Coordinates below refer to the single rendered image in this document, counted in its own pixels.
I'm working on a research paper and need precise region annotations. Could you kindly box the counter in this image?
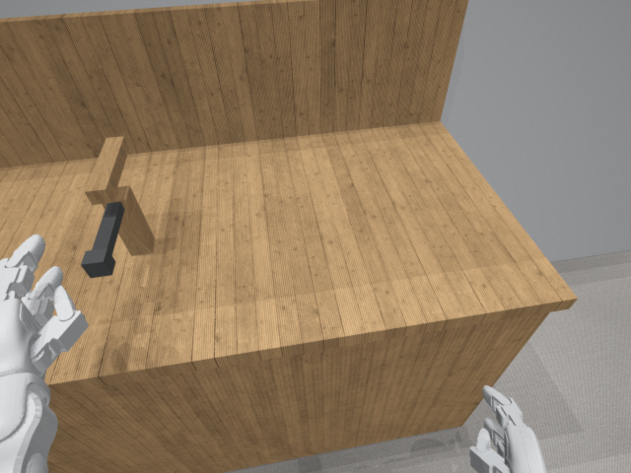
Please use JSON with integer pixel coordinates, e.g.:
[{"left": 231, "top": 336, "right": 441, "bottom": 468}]
[{"left": 0, "top": 0, "right": 578, "bottom": 473}]

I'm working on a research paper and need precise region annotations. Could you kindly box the robot left forearm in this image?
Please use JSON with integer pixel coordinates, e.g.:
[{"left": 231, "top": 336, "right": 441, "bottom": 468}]
[{"left": 0, "top": 372, "right": 58, "bottom": 473}]

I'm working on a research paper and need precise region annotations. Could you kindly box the robot right hand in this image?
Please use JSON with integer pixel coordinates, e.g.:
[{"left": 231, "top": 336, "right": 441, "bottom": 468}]
[{"left": 470, "top": 385, "right": 547, "bottom": 473}]

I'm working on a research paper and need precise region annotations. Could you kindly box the robot left hand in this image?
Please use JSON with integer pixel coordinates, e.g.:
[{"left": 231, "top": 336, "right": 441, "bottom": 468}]
[{"left": 0, "top": 235, "right": 89, "bottom": 381}]

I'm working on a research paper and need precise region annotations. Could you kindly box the tap lever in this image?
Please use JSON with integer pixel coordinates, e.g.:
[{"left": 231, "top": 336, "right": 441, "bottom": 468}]
[{"left": 81, "top": 202, "right": 124, "bottom": 278}]

